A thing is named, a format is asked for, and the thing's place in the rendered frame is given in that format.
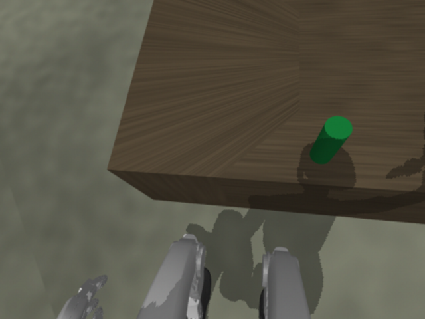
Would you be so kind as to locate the left robot hand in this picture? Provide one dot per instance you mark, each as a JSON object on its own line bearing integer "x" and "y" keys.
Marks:
{"x": 81, "y": 305}

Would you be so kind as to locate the can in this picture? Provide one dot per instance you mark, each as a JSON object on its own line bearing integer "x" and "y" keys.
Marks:
{"x": 332, "y": 136}

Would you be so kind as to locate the left robot foot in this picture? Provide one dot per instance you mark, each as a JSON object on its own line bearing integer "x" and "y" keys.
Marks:
{"x": 206, "y": 292}

